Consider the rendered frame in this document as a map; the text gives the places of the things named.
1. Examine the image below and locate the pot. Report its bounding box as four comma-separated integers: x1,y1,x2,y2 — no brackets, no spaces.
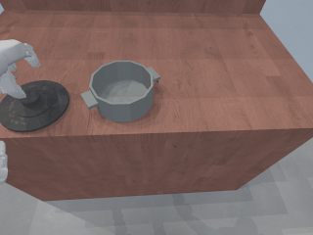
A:
80,61,160,122

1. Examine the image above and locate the robot left hand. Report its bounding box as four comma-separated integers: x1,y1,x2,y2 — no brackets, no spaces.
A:
0,39,40,99

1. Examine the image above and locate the table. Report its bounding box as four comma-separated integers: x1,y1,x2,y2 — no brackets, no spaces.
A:
0,0,313,202

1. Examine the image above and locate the knob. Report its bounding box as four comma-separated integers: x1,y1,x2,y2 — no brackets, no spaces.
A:
20,90,42,108

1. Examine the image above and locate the lid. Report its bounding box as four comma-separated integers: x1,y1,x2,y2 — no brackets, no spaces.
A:
0,80,69,133

